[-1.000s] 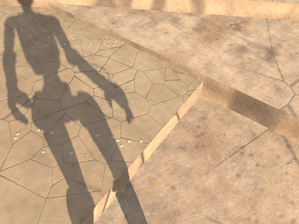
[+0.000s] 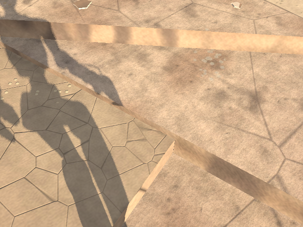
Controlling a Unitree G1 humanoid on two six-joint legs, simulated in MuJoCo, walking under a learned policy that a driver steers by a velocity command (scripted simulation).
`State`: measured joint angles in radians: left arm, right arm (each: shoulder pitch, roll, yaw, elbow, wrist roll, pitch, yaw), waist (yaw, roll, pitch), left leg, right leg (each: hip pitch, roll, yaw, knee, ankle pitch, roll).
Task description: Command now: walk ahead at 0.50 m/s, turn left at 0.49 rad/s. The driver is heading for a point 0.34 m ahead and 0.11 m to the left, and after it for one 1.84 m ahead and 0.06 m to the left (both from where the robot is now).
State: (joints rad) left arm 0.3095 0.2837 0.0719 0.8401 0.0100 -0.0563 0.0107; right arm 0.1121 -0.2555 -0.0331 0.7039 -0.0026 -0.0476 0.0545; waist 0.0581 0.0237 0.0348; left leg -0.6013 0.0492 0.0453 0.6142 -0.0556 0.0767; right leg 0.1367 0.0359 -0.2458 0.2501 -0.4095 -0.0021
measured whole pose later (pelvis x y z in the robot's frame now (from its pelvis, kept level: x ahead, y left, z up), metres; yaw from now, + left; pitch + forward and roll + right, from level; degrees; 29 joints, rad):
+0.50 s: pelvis +0.27 +0.00 +0.01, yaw +16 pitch +1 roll +2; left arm 0.13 0.26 0.00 0.70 0.04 -0.06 -0.01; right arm 0.37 -0.29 -0.08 0.82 -0.03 -0.03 0.02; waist -0.06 -0.03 0.02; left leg -0.10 -0.13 -0.19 0.46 -0.36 0.06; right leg -0.43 -0.03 0.00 0.53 -0.14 0.02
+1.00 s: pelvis +0.50 +0.07 +0.03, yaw +6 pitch +5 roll +1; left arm 0.55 0.20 0.03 0.93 0.00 -0.05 0.01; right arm -0.07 -0.11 0.07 0.50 -0.04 -0.01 0.00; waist 0.09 0.00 -0.02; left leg -0.94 0.05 0.06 1.26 -0.49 0.07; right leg 0.00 0.03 0.18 0.19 -0.24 -0.05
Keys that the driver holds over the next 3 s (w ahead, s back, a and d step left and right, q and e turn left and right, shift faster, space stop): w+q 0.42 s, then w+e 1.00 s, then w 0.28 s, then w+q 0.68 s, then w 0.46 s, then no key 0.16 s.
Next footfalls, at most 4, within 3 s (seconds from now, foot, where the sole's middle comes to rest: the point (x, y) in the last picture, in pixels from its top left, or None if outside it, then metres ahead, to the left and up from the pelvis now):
0.04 left None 0.20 0.09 -0.76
0.52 right None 0.44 -0.07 -0.76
1.02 left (118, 166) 0.66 0.20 -0.64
1.56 right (175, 110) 0.95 -0.03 -0.60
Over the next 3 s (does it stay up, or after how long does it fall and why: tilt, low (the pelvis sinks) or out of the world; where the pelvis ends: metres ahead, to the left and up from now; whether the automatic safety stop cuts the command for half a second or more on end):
stays up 1.70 0.07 0.29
